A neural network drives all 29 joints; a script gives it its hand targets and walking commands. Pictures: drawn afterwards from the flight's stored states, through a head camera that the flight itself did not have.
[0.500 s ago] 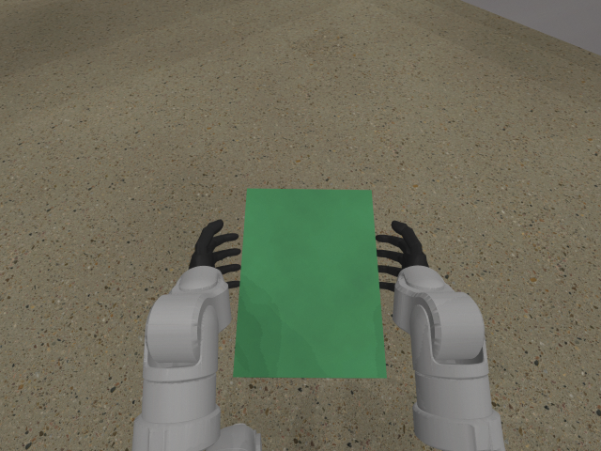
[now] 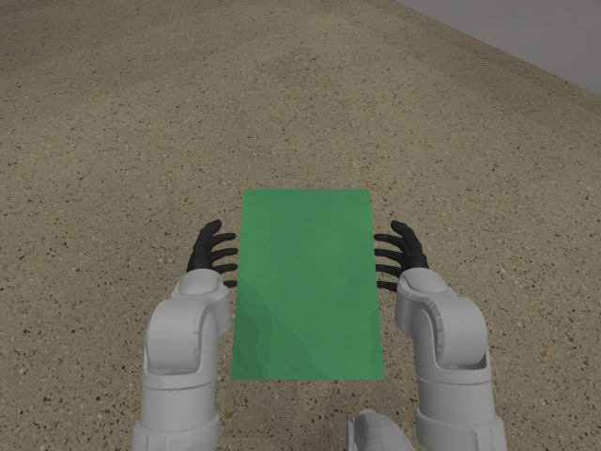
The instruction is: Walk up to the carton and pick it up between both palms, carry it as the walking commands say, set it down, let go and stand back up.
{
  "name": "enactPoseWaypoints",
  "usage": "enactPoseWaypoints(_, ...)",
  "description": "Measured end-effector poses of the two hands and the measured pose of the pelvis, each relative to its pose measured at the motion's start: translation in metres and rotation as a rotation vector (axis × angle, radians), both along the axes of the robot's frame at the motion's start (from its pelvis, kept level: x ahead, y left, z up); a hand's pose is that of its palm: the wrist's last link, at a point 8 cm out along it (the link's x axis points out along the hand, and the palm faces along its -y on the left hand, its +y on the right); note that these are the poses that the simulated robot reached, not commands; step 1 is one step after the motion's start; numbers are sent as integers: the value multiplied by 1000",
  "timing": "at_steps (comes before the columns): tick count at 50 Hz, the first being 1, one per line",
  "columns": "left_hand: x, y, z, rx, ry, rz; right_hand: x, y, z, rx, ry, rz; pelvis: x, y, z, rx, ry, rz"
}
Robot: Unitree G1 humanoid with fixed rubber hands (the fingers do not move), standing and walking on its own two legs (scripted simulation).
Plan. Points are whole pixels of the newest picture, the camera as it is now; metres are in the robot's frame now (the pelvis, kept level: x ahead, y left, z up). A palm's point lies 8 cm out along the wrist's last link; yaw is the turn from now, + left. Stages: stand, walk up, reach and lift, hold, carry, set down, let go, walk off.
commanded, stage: carry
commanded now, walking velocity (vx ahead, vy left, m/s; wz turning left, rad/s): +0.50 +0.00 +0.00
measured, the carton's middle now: (305, 289) +0.33 +0.00 -0.01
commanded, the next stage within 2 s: none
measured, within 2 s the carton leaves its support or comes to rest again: neither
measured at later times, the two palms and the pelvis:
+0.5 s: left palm (238, 95) +0.65 +0.11 +0.09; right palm (377, 97) +0.66 -0.14 +0.08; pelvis +0.36 -0.03 +0.00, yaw +3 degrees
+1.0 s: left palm (234, 5) +1.01 +0.14 +0.09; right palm (341, 9) +1.00 -0.11 +0.09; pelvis +0.71 +0.02 +0.00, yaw +0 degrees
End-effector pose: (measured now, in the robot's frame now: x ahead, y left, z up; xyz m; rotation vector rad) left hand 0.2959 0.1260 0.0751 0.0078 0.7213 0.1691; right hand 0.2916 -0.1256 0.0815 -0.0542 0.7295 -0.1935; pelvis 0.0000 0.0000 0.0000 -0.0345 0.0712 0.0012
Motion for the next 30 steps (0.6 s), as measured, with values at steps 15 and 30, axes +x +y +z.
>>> enactPoseWaypoints(15,225,-27,-6,31,-20,54,241,-25,-18,16,-17,35,232,-39,-26,11,-15,59)
enactPoseWaypoints(30,429,-7,21,15,-75,36,446,-6,9,14,-75,29,439,-16,-7,58,-6,47)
